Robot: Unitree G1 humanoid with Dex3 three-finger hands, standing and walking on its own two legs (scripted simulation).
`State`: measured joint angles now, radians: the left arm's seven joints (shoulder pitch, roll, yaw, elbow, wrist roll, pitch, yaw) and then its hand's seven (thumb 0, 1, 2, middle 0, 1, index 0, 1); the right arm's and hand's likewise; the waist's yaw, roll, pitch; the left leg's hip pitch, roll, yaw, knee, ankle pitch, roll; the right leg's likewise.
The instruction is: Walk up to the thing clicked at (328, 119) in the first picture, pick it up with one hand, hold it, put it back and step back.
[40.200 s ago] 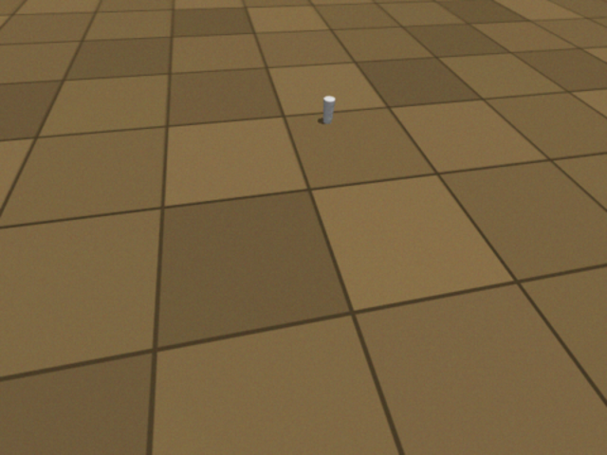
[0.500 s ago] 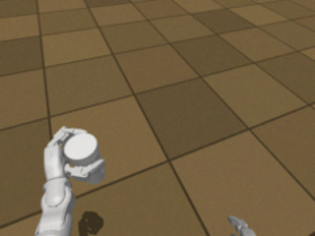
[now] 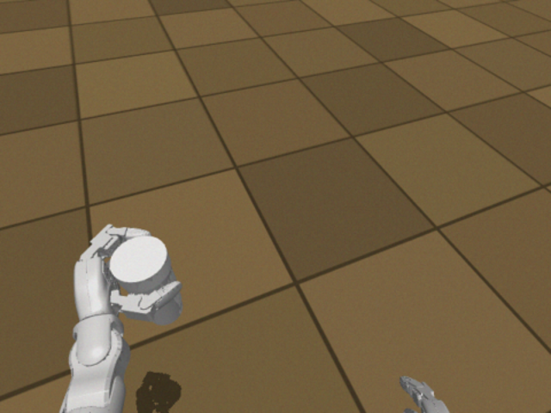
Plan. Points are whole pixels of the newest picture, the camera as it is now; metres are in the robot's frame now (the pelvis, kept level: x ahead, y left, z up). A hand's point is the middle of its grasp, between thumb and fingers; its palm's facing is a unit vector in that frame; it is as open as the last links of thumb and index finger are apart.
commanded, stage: crouch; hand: left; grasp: from the side
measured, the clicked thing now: (154, 286) +0.31 +0.18 +0.01
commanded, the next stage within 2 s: lower in 1.94 s
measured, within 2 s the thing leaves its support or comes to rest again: neither
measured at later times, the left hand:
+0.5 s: hand (152, 301) +0.33 +0.21 -0.09, palm faces +0.35 -0.94 -0.01, open 10.3 cm
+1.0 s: hand (162, 324) +0.38 +0.26 -0.32, palm faces +0.40 -0.91 -0.02, open 10.3 cm
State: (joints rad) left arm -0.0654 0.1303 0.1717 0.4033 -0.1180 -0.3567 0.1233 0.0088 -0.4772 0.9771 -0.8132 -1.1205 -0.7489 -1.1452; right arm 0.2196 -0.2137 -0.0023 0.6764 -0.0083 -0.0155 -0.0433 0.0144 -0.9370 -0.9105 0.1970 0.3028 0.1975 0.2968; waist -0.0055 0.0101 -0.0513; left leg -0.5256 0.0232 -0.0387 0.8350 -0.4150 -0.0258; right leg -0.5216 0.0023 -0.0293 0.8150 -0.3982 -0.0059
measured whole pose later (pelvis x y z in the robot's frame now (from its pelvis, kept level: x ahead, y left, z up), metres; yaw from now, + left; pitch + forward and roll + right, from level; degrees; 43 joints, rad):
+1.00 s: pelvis -0.08 +0.01 -0.28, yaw -4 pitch +34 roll -4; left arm -0.68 0.41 0.56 1.18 -0.06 -0.80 0.03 0.00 -0.47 0.97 -0.81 -1.11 -0.75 -1.13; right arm 0.12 -0.26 0.04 0.73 -0.11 0.00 0.09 0.01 -0.92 -0.91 0.20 0.30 0.20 0.30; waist -0.12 -0.02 -0.16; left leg -1.91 0.01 -0.09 2.01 -0.70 -0.03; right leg -1.90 0.01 -0.05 1.95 -0.65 0.00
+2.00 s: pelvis -0.10 +0.02 -0.43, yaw -10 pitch +23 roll -11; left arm -0.80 0.78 0.74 1.31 0.00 -0.79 -0.07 0.00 -0.43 0.94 -0.80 -1.11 -0.74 -1.13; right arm 0.03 -0.35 0.27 0.64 -0.22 0.05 0.11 0.00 -0.90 -0.90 0.20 0.30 0.20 0.30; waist -0.25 -0.12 0.14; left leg -2.26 -0.02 -0.22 2.53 -0.69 -0.02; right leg -2.19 0.02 -0.15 2.36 -0.60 0.04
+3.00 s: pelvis -0.11 +0.04 -0.45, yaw -15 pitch +14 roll -17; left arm -0.77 1.01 0.72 1.51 -0.01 -0.97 0.02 0.00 -0.47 1.00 -0.78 -1.16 -0.72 -1.18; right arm -0.13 -0.40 0.51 0.53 -0.33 0.08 0.10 0.00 -0.90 -0.90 0.20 0.30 0.20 0.30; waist -0.28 -0.28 0.31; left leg -2.21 0.00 -0.34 2.64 -0.72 -0.01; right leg -2.10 0.07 -0.24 2.37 -0.57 0.07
